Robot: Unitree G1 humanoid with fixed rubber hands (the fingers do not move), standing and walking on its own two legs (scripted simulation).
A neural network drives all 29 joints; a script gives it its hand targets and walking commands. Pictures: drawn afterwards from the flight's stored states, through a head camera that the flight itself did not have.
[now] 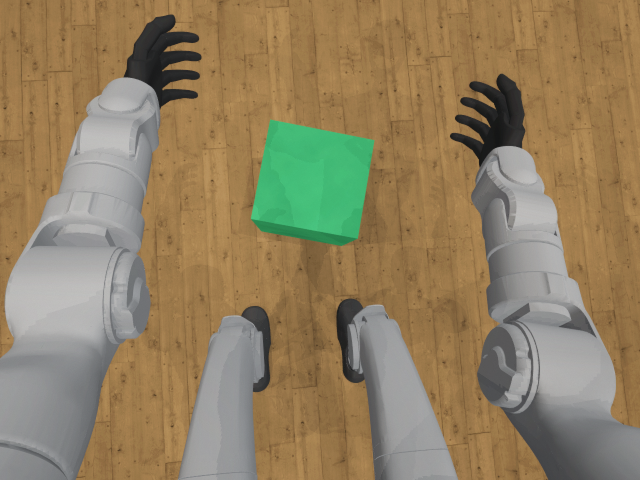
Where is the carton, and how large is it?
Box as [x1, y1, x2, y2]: [251, 120, 373, 245]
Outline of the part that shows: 270,120 251,219 262,231 342,245 357,238 373,140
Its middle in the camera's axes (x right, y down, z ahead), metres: -0.02 -0.11 +0.88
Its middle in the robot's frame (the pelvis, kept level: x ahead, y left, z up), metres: +0.50 -0.04 -0.52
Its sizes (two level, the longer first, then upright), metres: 0.210 0.200 0.250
